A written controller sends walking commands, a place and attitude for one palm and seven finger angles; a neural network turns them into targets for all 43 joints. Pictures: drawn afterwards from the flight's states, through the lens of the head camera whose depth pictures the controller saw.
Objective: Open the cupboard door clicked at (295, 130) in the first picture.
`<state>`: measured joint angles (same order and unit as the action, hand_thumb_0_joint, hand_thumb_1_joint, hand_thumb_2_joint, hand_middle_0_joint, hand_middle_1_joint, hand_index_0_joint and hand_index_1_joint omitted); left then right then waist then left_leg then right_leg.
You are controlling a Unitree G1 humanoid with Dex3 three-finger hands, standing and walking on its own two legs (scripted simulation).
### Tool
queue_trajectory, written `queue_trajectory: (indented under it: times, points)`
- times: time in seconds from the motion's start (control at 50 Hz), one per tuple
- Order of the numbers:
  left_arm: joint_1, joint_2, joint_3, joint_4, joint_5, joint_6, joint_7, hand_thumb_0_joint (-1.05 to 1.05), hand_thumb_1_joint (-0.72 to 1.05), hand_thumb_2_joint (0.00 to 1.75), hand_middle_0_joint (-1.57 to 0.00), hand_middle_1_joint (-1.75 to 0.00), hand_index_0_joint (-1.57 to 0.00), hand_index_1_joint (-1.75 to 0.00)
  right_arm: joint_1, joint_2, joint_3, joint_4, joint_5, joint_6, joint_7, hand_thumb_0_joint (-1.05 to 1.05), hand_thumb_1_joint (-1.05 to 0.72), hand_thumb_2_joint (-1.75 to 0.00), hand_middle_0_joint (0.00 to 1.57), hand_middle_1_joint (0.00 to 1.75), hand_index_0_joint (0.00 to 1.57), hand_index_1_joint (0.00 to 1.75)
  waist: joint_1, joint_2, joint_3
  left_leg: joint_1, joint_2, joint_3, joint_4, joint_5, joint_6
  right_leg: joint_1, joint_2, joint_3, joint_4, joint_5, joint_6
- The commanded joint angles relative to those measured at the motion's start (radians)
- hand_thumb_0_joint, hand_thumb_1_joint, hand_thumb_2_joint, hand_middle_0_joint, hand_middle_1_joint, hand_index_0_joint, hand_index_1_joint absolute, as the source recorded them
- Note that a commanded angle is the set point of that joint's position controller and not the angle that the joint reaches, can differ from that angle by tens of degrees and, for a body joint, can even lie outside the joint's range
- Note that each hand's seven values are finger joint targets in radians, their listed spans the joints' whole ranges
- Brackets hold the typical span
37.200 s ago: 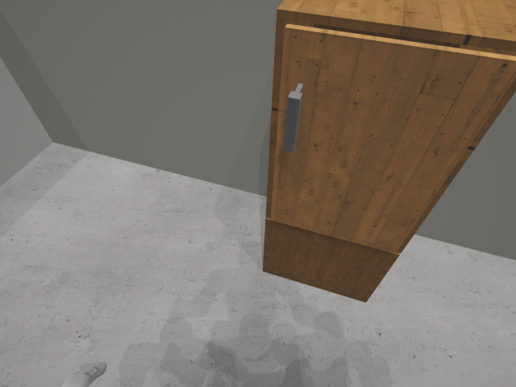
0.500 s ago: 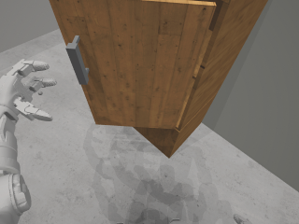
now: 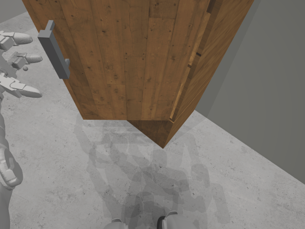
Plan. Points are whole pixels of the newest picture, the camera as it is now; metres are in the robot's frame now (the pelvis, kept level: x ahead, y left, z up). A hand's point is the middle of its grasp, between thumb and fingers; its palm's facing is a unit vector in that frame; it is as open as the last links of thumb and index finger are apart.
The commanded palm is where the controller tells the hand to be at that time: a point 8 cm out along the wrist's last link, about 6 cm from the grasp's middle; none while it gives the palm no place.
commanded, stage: move the hooked fingers beside the handle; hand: left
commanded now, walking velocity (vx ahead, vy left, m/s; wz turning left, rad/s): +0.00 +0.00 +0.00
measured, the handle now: (58, 51) +0.54 +0.21 +0.11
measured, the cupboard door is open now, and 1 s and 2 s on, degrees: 40 40 40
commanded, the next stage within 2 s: slide the fingers in behind the handle in 1.36 s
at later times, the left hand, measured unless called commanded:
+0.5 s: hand (21, 64) +0.49 +0.28 +0.11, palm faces -0.03 -1.00 +0.00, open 14.0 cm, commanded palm +0.47 +0.33 +0.11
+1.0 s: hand (24, 64) +0.49 +0.27 +0.12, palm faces -0.05 -1.00 +0.01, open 14.0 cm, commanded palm +0.48 +0.32 +0.11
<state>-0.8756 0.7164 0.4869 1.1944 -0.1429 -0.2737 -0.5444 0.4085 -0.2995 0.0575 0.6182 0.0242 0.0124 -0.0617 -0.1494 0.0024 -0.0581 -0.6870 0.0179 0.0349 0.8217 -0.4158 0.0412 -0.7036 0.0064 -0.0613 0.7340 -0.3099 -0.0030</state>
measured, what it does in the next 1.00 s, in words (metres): stands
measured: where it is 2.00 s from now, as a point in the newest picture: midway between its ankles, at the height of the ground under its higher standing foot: outside the picture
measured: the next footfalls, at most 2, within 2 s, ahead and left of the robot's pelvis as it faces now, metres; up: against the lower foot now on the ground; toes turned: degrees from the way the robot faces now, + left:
none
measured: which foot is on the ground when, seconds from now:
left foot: down 0.00-1.00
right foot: down 0.00-1.00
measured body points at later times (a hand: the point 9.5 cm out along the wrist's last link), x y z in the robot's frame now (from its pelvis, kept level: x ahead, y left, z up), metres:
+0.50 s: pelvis +0.01 +0.00 +0.00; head +0.14 +0.02 +0.43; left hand +0.49 +0.34 +0.11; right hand +0.00 -0.28 -0.10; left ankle -0.02 +0.09 -0.70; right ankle +0.02 -0.12 -0.70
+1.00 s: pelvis +0.00 +0.00 -0.01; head +0.12 +0.04 +0.42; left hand +0.49 +0.33 +0.12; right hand +0.02 -0.27 -0.11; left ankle -0.02 +0.09 -0.70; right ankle +0.02 -0.12 -0.70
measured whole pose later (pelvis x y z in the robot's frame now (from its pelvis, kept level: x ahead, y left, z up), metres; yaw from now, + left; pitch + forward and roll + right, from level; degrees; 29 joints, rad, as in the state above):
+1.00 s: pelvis +0.00 +0.00 -0.01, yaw +0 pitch +18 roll -4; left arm -0.96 0.75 0.47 1.23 -0.14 -0.28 -0.56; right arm 0.39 -0.29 0.07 0.60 0.02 0.08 -0.05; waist -0.16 0.00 -0.07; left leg -0.77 0.03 0.01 0.89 -0.44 0.04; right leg -0.76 0.02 -0.08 0.77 -0.32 0.00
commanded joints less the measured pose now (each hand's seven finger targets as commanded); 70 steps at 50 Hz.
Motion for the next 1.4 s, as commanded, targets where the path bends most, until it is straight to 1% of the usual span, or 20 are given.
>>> queue_trajectory:
  times: [0.0,0.08,0.12,0.24,0.3,0.4,0.5,0.6,0.64,0.68,0.78,0.8,0.88,0.96,1.02,1.08,1.14,1.18,1.28,1.38]
  points:
    - [-0.468,0.359,0.052,-0.199,-0.023,-0.072,0.003,0.00,-0.50,0.30,-0.30,-1.20,-0.30,-1.20,0.147,-0.197,-0.071,-0.061,-0.003,0.005,-0.017,0.00,-0.90,-0.90,0.20,0.30,0.20,0.30,0.003,0.151,-0.447,0.286,0.009,-0.094,-0.075,0.487,-0.024,0.169,0.030,0.025,-0.030,0.290,-0.021]
    - [-0.522,0.400,0.048,-0.120,0.000,-0.050,0.002,0.00,-0.50,0.30,-0.30,-1.20,-0.30,-1.20,0.159,-0.202,-0.061,-0.059,-0.001,0.021,-0.024,0.00,-0.90,-0.90,0.20,0.30,0.20,0.30,-0.023,0.143,-0.390,0.193,0.002,-0.082,-0.069,0.392,-0.008,0.165,0.028,0.036,-0.036,0.264,-0.020]
    - [-0.542,0.430,0.051,-0.121,0.016,-0.045,-0.001,0.00,-0.50,0.30,-0.30,-1.20,-0.30,-1.20,0.171,-0.204,-0.061,-0.056,-0.001,0.028,-0.025,0.00,-0.90,-0.90,0.20,0.30,0.20,0.30,-0.030,0.172,-0.424,0.201,0.003,-0.080,-0.058,0.405,-0.006,0.163,0.029,0.040,-0.033,0.278,-0.016]
    - [-0.434,0.463,0.098,-0.146,-0.003,-0.053,-0.039,0.00,-0.50,0.30,-0.30,-1.20,-0.30,-1.20,0.190,-0.205,-0.067,-0.079,-0.008,0.050,-0.014,0.00,-0.90,-0.90,0.20,0.30,0.20,0.30,0.008,0.199,-0.537,0.239,0.006,-0.073,-0.032,0.527,-0.012,0.211,0.034,0.040,-0.010,0.376,-0.019]
    - [-0.402,0.467,0.118,-0.162,-0.022,-0.046,-0.055,0.00,-0.50,0.30,-0.30,-1.20,-0.30,-1.20,0.190,-0.206,-0.073,-0.090,-0.006,0.062,-0.008,0.00,-0.90,-0.90,0.20,0.30,0.20,0.30,0.019,0.171,-0.528,0.232,0.006,-0.071,-0.032,0.551,-0.008,0.229,0.039,0.037,-0.008,0.409,-0.017]
    - [-0.372,0.449,0.128,-0.254,-0.036,-0.056,-0.049,0.00,-0.50,0.30,-0.30,-1.20,-0.30,-1.20,0.185,-0.201,-0.083,-0.101,-0.006,0.073,0.003,0.00,-0.90,-0.90,0.20,0.30,0.20,0.30,0.026,0.203,-0.536,0.306,0.012,-0.078,-0.031,0.626,-0.010,0.198,0.045,0.030,-0.014,0.412,-0.018]
    - [-0.376,0.366,0.080,-0.269,-0.053,-0.059,-0.043,0.00,-0.50,0.30,-0.30,-1.20,-0.30,-1.20,0.168,-0.192,-0.082,-0.092,-0.004,0.075,0.009,0.00,-0.90,-0.90,0.20,0.30,0.20,0.30,0.012,0.233,-0.483,0.353,0.017,-0.087,-0.033,0.651,-0.019,0.137,0.048,0.018,-0.023,0.374,-0.020]
    - [-0.361,0.320,0.046,-0.239,-0.056,-0.044,-0.039,0.00,-0.50,0.30,-0.30,-1.20,-0.30,-1.20,0.154,-0.190,-0.080,-0.089,-0.001,0.071,0.007,0.00,-0.90,-0.90,0.20,0.30,0.20,0.30,0.006,0.193,-0.456,0.347,0.018,-0.090,-0.040,0.634,-0.022,0.132,0.045,0.015,-0.025,0.361,-0.019]
    - [-0.359,0.315,0.039,-0.190,-0.051,-0.034,-0.034,0.00,-0.50,0.30,-0.30,-1.20,-0.30,-1.20,0.146,-0.192,-0.076,-0.089,0.001,0.070,0.006,0.00,-0.90,-0.90,0.20,0.30,0.20,0.30,-0.003,0.141,-0.400,0.283,0.013,-0.082,-0.042,0.548,-0.013,0.131,0.044,0.017,-0.030,0.336,-0.015]
    - [-0.393,0.332,0.043,-0.182,-0.048,-0.039,-0.025,0.00,-0.50,0.30,-0.30,-1.20,-0.30,-1.20,0.139,-0.194,-0.071,-0.095,0.002,0.068,0.000,0.00,-0.90,-0.90,0.20,0.30,0.20,0.30,-0.005,0.143,-0.379,0.249,0.008,-0.082,-0.047,0.499,-0.011,0.135,0.042,0.018,-0.023,0.317,-0.022]
    - [-0.505,0.343,0.023,-0.215,-0.023,-0.077,-0.004,0.00,-0.50,0.30,-0.30,-1.20,-0.30,-1.20,0.134,-0.193,-0.065,-0.089,-0.002,0.056,-0.008,0.00,-0.90,-0.90,0.20,0.30,0.20,0.30,-0.021,0.209,-0.417,0.292,0.014,-0.102,-0.037,0.484,-0.028,0.080,0.042,0.014,-0.008,0.255,-0.028]
    - [-0.525,0.352,0.025,-0.232,-0.019,-0.087,-0.003,0.00,-0.50,0.30,-0.30,-1.20,-0.30,-1.20,0.138,-0.194,-0.067,-0.081,-0.004,0.055,-0.008,0.00,-0.90,-0.90,0.20,0.30,0.20,0.30,-0.024,0.221,-0.462,0.325,0.018,-0.109,-0.030,0.499,-0.033,0.074,0.042,0.016,-0.007,0.252,-0.023]
    - [-0.544,0.293,-0.013,-0.212,-0.032,-0.085,-0.011,0.00,-0.50,0.30,-0.30,-1.20,-0.30,-1.20,0.146,-0.192,-0.065,-0.069,-0.005,0.047,-0.009,0.00,-0.90,-0.90,0.20,0.30,0.20,0.30,-0.034,0.235,-0.489,0.366,0.023,-0.125,-0.023,0.558,-0.045,0.047,0.044,0.005,-0.002,0.248,-0.027]
    - [-0.474,0.338,0.018,-0.124,-0.016,-0.039,-0.008,0.00,-0.50,0.30,-0.30,-1.20,-0.30,-1.20,0.153,-0.198,-0.061,-0.070,-0.003,0.053,-0.008,0.00,-0.90,-0.90,0.20,0.30,0.20,0.30,-0.022,0.163,-0.438,0.267,0.017,-0.110,-0.031,0.473,-0.028,0.077,0.041,0.008,-0.010,0.244,-0.021]
    - [-0.448,0.380,0.041,-0.125,-0.001,-0.030,0.001,0.00,-0.50,0.30,-0.30,-1.20,-0.30,-1.20,0.157,-0.198,-0.057,-0.086,-0.003,0.058,-0.007,0.00,-0.90,-0.90,0.20,0.30,0.20,0.30,0.000,0.192,-0.436,0.231,0.010,-0.098,-0.034,0.468,-0.026,0.106,0.038,0.014,-0.003,0.262,-0.023]
    - [-0.468,0.432,0.076,-0.139,0.001,-0.046,0.014,0.00,-0.50,0.30,-0.30,-1.20,-0.30,-1.20,0.162,-0.201,-0.055,-0.098,-0.006,0.061,-0.010,0.00,-0.90,-0.90,0.20,0.30,0.20,0.30,-0.005,0.135,-0.421,0.166,0.006,-0.089,-0.037,0.412,-0.015,0.154,0.042,0.020,-0.002,0.266,-0.023]
    - [-0.476,0.466,0.105,-0.215,0.003,-0.081,0.009,0.00,-0.50,0.30,-0.30,-1.20,-0.30,-1.20,0.171,-0.202,-0.063,-0.104,-0.009,0.061,-0.007,0.00,-0.90,-0.90,0.20,0.30,0.20,0.30,0.011,0.218,-0.515,0.236,0.011,-0.091,-0.033,0.461,-0.024,0.161,0.043,0.025,0.005,0.282,-0.025]
    - [-0.456,0.435,0.097,-0.249,-0.017,-0.099,-0.004,0.00,-0.50,0.30,-0.30,-1.20,-0.30,-1.20,0.176,-0.200,-0.069,-0.104,-0.008,0.062,-0.003,0.00,-0.90,-0.90,0.20,0.30,0.20,0.30,0.016,0.249,-0.550,0.310,0.017,-0.100,-0.025,0.555,-0.037,0.141,0.051,0.018,0.008,0.297,-0.030]
    - [-0.428,0.360,0.043,-0.109,-0.038,-0.041,-0.039,0.00,-0.50,0.30,-0.30,-1.20,-0.30,-1.20,0.174,-0.204,-0.062,-0.083,0.000,0.069,-0.005,0.00,-0.90,-0.90,0.20,0.30,0.20,0.30,-0.017,0.157,-0.392,0.203,0.011,-0.087,-0.042,0.404,-0.011,0.114,0.050,0.017,-0.023,0.241,-0.023]
    - [-0.441,0.390,0.042,-0.139,-0.011,-0.034,-0.022,0.00,-0.50,0.30,-0.30,-1.20,-0.30,-1.20,0.177,-0.204,-0.060,-0.092,-0.003,0.067,-0.012,0.00,-0.90,-0.90,0.20,0.30,0.20,0.30,-0.014,0.175,-0.389,0.183,0.007,-0.084,-0.040,0.395,-0.010,0.102,0.046,0.020,-0.013,0.239,-0.025]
